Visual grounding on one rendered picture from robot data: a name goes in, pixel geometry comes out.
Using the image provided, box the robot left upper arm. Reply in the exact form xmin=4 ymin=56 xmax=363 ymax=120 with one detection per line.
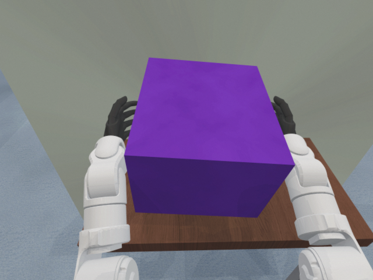
xmin=75 ymin=255 xmax=139 ymax=280

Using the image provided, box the robot right upper arm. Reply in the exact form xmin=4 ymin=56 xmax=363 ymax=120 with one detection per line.
xmin=298 ymin=246 xmax=373 ymax=280

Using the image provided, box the left robot forearm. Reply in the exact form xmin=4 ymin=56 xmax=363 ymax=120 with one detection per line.
xmin=74 ymin=135 xmax=131 ymax=280

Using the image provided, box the robot left hand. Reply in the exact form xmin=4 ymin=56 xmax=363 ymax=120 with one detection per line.
xmin=104 ymin=96 xmax=138 ymax=141

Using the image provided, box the table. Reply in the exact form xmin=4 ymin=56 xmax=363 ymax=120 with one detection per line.
xmin=78 ymin=138 xmax=373 ymax=280

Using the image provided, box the carton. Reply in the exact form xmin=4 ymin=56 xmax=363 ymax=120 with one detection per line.
xmin=124 ymin=58 xmax=295 ymax=218

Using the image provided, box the right robot forearm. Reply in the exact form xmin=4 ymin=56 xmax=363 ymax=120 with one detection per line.
xmin=284 ymin=134 xmax=373 ymax=274

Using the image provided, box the robot right hand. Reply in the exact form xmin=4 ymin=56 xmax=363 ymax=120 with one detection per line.
xmin=271 ymin=96 xmax=296 ymax=135

